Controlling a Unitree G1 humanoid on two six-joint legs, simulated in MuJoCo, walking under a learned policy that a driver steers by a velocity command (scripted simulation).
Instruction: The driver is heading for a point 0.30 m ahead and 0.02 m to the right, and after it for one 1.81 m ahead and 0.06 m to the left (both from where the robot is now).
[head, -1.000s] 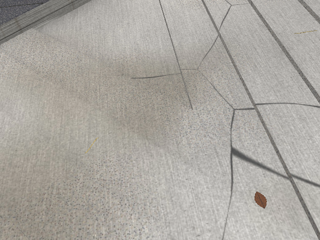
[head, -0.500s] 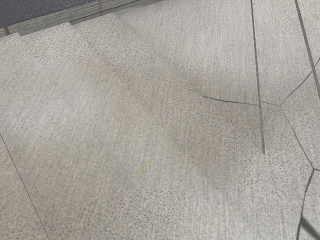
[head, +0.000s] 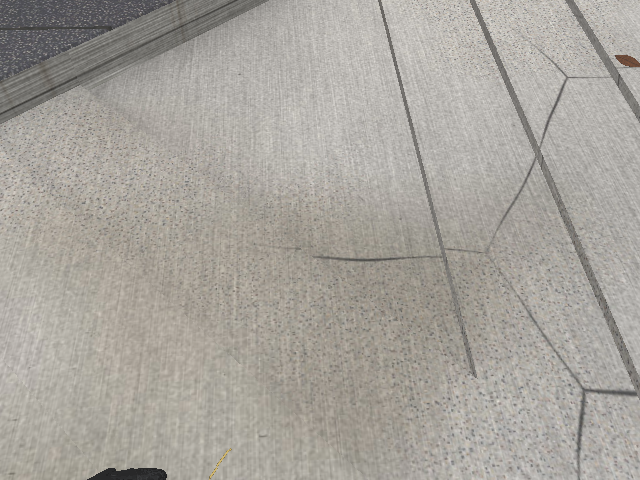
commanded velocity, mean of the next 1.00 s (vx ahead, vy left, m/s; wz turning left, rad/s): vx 0.16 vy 0.00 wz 0.10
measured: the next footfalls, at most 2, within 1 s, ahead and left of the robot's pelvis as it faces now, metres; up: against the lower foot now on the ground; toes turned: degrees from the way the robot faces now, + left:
left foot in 0.40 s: +0.44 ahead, +0.09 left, +0.00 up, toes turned -10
right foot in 0.82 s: +0.36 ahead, -0.13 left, +0.00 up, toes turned +9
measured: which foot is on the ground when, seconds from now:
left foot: down 0.00-0.00, up 0.02-0.38, down 0.40-0.82, up 0.84-1.00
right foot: down 0.00-0.44, up 0.46-0.80, down 0.82-1.00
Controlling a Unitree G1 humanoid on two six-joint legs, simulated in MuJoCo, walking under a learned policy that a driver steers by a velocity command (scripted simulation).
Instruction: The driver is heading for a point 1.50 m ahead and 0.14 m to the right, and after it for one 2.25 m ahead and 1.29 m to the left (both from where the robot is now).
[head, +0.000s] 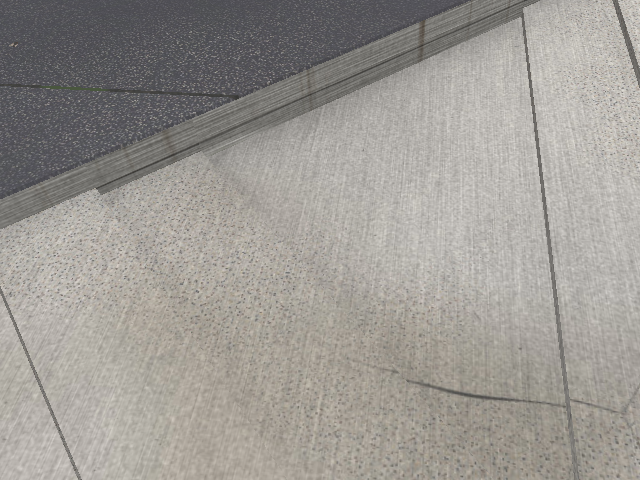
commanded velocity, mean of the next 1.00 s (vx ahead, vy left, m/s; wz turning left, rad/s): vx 0.02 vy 0.00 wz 0.06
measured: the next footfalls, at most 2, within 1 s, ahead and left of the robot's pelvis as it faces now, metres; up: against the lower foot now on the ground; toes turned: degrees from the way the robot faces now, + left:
left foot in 0.20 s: +0.03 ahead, +0.15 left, +0.00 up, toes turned -1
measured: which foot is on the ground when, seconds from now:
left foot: up 0.00-0.18, down 0.20-1.00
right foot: down 0.00-1.00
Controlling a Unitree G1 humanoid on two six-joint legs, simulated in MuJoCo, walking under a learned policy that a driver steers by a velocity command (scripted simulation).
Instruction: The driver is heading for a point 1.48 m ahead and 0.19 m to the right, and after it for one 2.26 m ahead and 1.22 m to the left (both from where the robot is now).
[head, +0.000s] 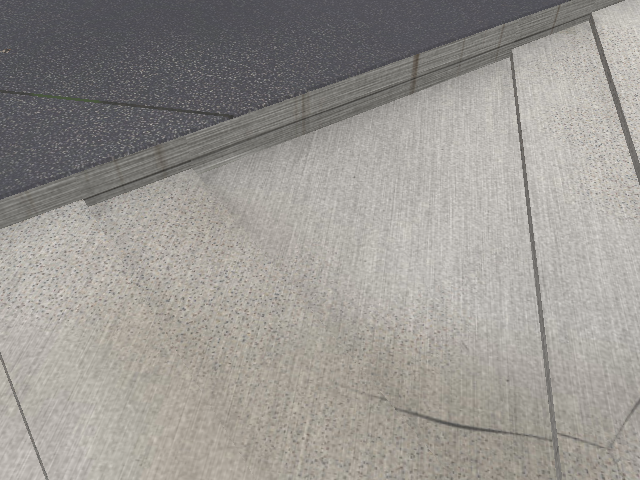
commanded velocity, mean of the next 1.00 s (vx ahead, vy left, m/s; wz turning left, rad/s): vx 0.43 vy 0.00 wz -0.05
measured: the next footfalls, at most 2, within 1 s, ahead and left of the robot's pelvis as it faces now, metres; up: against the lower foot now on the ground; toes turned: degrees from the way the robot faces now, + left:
left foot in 0.54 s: +0.40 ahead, +0.12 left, +0.00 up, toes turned +1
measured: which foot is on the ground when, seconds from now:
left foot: down 0.00-0.08, up 0.10-0.52, down 0.54-1.00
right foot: down 0.00-0.56, up 0.58-1.00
